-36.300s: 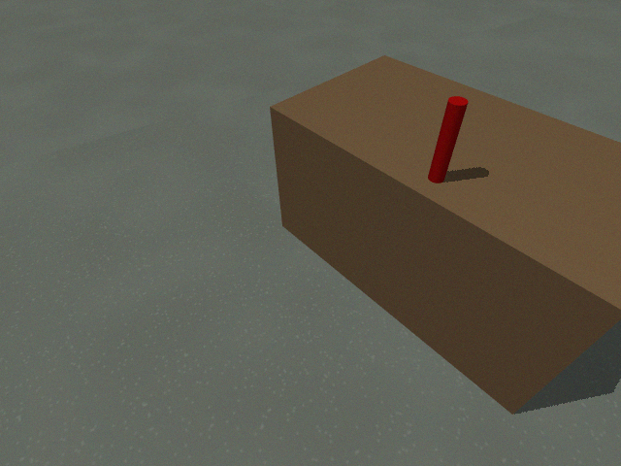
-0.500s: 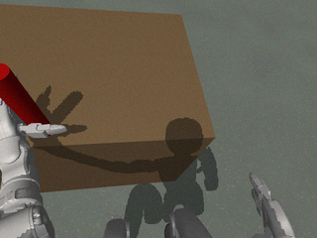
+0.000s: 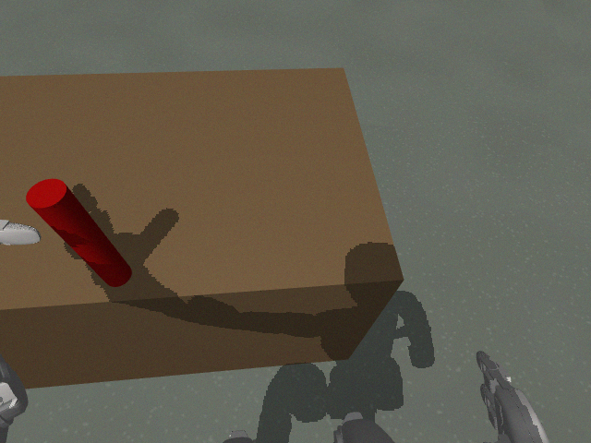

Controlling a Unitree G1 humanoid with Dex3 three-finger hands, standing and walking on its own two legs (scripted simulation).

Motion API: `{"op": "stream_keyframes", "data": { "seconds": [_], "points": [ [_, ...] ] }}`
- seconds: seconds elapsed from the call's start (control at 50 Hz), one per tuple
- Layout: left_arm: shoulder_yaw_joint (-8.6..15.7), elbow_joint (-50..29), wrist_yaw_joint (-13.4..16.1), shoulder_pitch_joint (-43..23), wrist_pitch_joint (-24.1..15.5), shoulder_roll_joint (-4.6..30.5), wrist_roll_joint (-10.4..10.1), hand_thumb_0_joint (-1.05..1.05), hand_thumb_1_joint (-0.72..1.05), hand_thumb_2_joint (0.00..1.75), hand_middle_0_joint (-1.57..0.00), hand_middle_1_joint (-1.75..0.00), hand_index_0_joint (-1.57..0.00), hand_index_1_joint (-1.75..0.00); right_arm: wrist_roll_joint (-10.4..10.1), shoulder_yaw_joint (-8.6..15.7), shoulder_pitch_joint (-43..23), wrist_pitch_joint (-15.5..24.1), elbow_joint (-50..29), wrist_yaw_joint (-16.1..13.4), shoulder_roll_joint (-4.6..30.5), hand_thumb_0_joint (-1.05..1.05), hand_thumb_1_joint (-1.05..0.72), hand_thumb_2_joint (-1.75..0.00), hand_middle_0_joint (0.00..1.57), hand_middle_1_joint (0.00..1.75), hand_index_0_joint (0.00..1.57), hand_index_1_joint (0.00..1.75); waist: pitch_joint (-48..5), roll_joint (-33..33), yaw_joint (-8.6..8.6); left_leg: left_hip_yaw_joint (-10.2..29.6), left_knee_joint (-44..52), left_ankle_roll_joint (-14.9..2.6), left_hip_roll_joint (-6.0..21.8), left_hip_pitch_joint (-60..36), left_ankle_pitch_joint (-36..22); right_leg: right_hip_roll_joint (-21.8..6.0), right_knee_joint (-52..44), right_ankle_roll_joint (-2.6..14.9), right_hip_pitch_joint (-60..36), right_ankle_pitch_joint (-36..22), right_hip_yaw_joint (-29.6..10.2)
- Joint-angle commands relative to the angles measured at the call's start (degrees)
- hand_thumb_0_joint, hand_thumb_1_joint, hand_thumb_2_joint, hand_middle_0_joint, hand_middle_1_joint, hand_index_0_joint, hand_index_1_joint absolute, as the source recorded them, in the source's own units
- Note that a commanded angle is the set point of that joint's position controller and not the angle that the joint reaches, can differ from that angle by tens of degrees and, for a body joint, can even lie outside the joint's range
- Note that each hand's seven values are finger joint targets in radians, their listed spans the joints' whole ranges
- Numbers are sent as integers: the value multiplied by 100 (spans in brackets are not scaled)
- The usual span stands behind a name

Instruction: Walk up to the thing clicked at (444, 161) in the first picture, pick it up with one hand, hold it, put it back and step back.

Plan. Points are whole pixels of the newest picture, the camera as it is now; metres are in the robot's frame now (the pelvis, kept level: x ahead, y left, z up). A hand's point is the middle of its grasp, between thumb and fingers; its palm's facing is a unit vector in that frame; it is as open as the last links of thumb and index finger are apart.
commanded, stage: sink last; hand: left
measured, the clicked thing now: (89, 241) +0.43 +0.28 +0.00
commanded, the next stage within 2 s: home in 0.38 s
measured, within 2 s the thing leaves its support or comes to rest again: neither
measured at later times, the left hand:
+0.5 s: hand out of the picture +0.32 +0.40 +0.07, palm faces +0.49 -0.74 -0.46, open 16.9 cm
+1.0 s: hand (157, 436) +0.18 +0.17 -0.03, palm faces +0.17 -0.97 -0.20, open 17.2 cm
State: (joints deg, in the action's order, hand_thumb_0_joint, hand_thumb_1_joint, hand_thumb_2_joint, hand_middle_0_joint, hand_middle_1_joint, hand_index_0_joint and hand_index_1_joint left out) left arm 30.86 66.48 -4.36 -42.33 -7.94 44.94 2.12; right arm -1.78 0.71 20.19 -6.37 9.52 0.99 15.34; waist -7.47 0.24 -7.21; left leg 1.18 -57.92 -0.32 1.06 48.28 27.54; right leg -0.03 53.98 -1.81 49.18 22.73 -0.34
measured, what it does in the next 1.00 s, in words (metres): stands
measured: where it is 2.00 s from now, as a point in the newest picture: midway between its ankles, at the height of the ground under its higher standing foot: outside the picture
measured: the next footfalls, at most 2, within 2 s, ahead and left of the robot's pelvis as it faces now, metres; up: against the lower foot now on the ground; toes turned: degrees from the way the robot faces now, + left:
none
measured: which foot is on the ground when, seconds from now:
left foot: down 0.00-1.00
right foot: down 0.00-1.00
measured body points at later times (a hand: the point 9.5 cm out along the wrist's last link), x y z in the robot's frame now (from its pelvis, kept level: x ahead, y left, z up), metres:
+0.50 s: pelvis +0.03 +0.01 +0.03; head +0.07 +0.02 +0.47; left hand +0.30 +0.44 +0.10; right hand +0.17 -0.25 -0.03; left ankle +0.00 +0.11 -0.68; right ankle +0.03 -0.14 -0.68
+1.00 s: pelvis +0.01 -0.02 +0.02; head +0.03 -0.01 +0.47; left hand +0.17 +0.22 -0.02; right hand +0.18 -0.24 -0.02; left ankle +0.00 +0.11 -0.68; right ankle +0.03 -0.14 -0.68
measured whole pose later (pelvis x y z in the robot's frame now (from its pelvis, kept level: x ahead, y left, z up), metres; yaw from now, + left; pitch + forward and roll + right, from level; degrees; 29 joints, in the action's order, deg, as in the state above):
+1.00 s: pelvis +0.01 -0.02 +0.02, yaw +2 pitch +8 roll +0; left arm 1.6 7.0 3.7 23.6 4.4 11.1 -2.8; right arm -2.7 -0.3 24.3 -2.6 9.9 -4.3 11.9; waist -5.8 -0.8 0.4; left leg 1.5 -50.7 0.7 -0.1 32.1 26.3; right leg -1.3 50.7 -0.8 34.3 23.9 0.1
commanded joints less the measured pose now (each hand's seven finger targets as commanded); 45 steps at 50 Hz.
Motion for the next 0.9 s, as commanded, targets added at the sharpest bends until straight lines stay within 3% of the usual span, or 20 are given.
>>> {"op": "stream_keyframes", "data": {
  "seconds": [0.0,0.04,0.1,0.12,0.16,0.2,0.24,0.34,0.38,0.42,0.48,0.52,0.54,0.58,0.62,0.66,0.7,0.76,0.82,0.88],
  "points": [
    [519,-817,453,-1840,-162,2900,201,0,-58,2,-8,-9,-10,-7,-69,548,-112,181,-1263,-87,1005,0,52,-6,5,5,5,5,-2316,313,218,-153,898,-21,-127,-1057,-2036,31,-726,211,-2174,-1798,22],
    [589,-606,560,-1694,-84,3018,265,0,-45,4,-8,-6,-9,-5,-71,573,10,122,-997,-55,1050,0,42,-9,5,5,5,5,-2086,588,308,-143,983,30,-110,-1219,-2185,29,-749,254,-1944,-1754,37],
    [458,-334,622,-1608,-4,2831,301,0,-47,3,-8,-6,-9,-5,-67,322,-106,138,-923,37,831,0,43,-8,5,5,5,5,-1983,1000,297,-80,1041,109,-43,-1641,-2362,65,-823,317,-1470,-1524,119],
    [429,-417,639,-1697,5,2859,309,0,-46,4,-8,-6,-8,-5,-58,380,-71,158,-932,47,888,0,43,-8,5,5,5,5,-2098,1154,228,-70,1032,135,-29,-1808,-2470,70,-852,322,-1435,-1572,128],
    [318,-489,657,-1585,67,2789,311,0,-45,4,-8,-6,-8,-5,-56,305,-37,170,-782,90,858,0,44,-8,5,5,5,5,-2041,1359,288,-75,1121,172,-28,-1983,-2449,75,-923,333,-1393,-1496,152],
    [251,-749,674,-1396,130,2670,295,0,-47,4,-8,-6,-9,-5,-56,528,106,207,-728,80,1060,0,43,-8,5,5,5,5,-2315,1489,214,-41,1149,215,13,-2417,-2693,96,-969,338,-1329,-1595,193],
    [93,-1011,682,-1000,208,2379,243,0,-45,4,-8,-6,-9,-5,-64,465,155,243,-664,88,1053,0,43,-8,6,5,5,5,-2228,1594,311,-6,1244,269,43,-2618,-2882,114,-1022,360,-1301,-1571,254],
    [-135,-2649,760,586,446,1643,-23,0,-45,3,-8,-5,-8,-4,-177,815,224,356,-413,8,1348,0,43,-8,6,5,5,5,-2011,1515,605,152,1535,356,145,-3017,-3273,160,-1090,395,-1430,-1460,426],
    [-193,-3607,806,1402,507,1204,-178,0,-41,3,-7,-5,-8,-4,-238,651,83,406,-396,-22,1131,0,42,-8,6,5,5,5,-1768,1335,798,231,1639,355,174,-2916,-3266,168,-1112,387,-1551,-1338,499],
    [-144,-4443,873,2691,592,783,-323,0,-42,4,-7,-5,-8,-4,-277,654,133,443,-371,-95,1033,0,41,-8,6,5,5,5,-1759,1089,927,185,1644,305,143,-2827,-3386,149,-1072,386,-1878,-1518,497],
    [-215,-6035,945,3837,667,247,-498,0,-34,13,-7,-9,-7,-9,-298,754,34,478,-595,-211,1047,0,33,-16,13,13,13,13,-1454,870,903,107,1661,249,93,-2661,-3332,126,-1090,349,-2167,-1712,466],
    [-284,-6592,1037,4116,718,-25,-520,0,-36,17,-7,-8,-7,-9,-299,503,-63,482,-624,-270,754,0,17,-32,14,20,14,20,-1034,630,924,50,1778,222,31,-2317,-2865,100,-1140,325,-2362,-1664,394],
    [-347,-6668,1054,4164,700,-173,-513,0,-38,16,-7,-8,-7,-8,-294,477,-4,483,-651,-309,672,0,9,-40,14,20,14,20,-981,506,836,18,1776,198,28,-2333,-2769,88,-1133,313,-2367,-1693,352],
    [-623,-7023,1067,4399,653,-641,-543,0,-44,12,-6,-7,-6,-7,-266,185,-27,494,-756,-356,368,0,-7,-56,15,21,15,21,-692,605,888,20,1828,204,37,-2225,-2599,67,-1095,298,-2270,-1492,357],
    [-920,-6985,1038,4718,657,-1053,-539,0,-46,11,-6,-7,-6,-7,-229,35,154,519,-757,-417,198,0,-23,-60,15,21,15,21,-618,536,794,-90,1758,149,-38,-2228,-2445,41,-1103,281,-2213,-1524,333],
    [-1116,-6931,995,4976,683,-1308,-530,0,-44,12,-6,-7,-6,-7,-188,168,318,542,-694,-471,273,0,-39,-64,16,23,16,23,-516,465,711,-163,1738,108,-89,-2215,-2154,12,-1103,265,-2152,-1486,302],
    [-1360,-7131,938,5166,712,-1571,-541,0,-44,12,-6,-7,-6,-7,-146,349,505,556,-680,-509,403,0,-52,-69,16,24,16,24,-651,478,648,-200,1649,96,-131,-2337,-2286,-13,-1079,244,-2141,-1689,296],
    [-1635,-7222,884,5547,832,-1863,-535,0,-46,11,-6,-7,-6,-7,-107,613,708,615,-513,-568,569,0,-56,-71,17,25,17,25,-617,254,567,-224,1528,64,-164,-2372,-2261,-23,-1074,202,-2109,-1830,284],
    [-2028,-7293,866,5811,892,-2214,-507,0,-51,8,-5,-6,-5,-6,-122,328,313,695,-736,-557,300,0,-55,-70,17,24,17,24,-375,65,697,-234,1554,7,-193,-2129,-1670,-45,-1180,184,-2038,-1339,260],
    [-2431,-7137,863,6047,900,-2544,-461,0,-54,6,-5,-5,-5,-5,-96,182,157,744,-988,-580,178,0,-63,-75,17,26,17,26,-340,-122,703,-240,1532,-27,-197,-1909,-1372,-54,-1164,182,-1974,-1039,251]
  ]
}}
